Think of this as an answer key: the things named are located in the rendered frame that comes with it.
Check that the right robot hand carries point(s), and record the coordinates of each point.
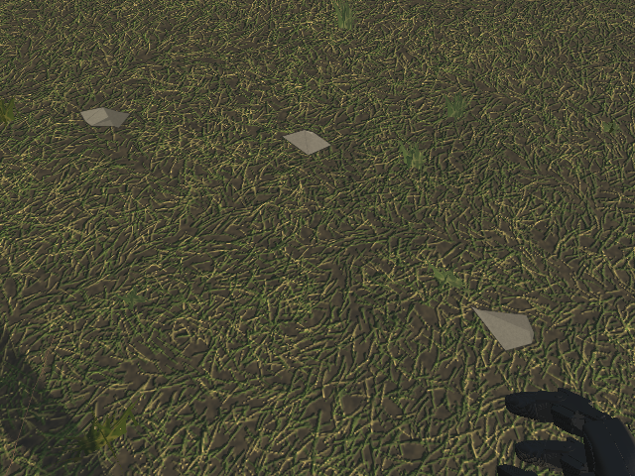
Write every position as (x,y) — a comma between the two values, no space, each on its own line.
(608,449)

